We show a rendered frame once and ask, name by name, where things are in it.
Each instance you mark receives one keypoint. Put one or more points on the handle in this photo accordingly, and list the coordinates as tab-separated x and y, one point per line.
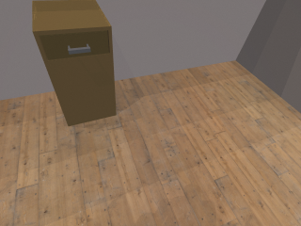
79	50

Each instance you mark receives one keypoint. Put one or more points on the cabinet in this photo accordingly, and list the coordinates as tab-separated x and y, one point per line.
84	85

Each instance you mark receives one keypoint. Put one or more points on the drawer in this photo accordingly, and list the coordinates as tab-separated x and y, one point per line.
56	45

